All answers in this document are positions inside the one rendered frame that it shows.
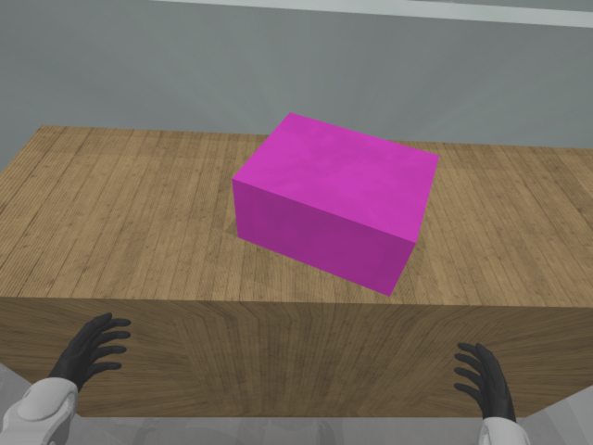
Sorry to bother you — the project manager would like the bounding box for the robot left hand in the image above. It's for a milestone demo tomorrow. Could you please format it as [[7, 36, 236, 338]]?
[[47, 312, 131, 394]]

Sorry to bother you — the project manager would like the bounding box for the robot right forearm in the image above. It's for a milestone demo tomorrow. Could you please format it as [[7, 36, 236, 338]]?
[[477, 417, 531, 445]]

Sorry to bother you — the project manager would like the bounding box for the pedestal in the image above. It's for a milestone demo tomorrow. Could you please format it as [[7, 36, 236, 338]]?
[[0, 125, 593, 417]]

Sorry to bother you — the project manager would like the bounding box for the carton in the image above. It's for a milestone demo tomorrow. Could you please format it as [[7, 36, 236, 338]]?
[[232, 112, 439, 297]]

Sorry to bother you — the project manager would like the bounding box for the robot left forearm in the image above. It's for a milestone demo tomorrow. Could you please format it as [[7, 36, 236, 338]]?
[[0, 377, 78, 445]]

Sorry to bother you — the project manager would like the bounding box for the robot right hand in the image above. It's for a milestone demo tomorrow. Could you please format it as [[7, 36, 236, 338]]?
[[454, 343, 517, 424]]

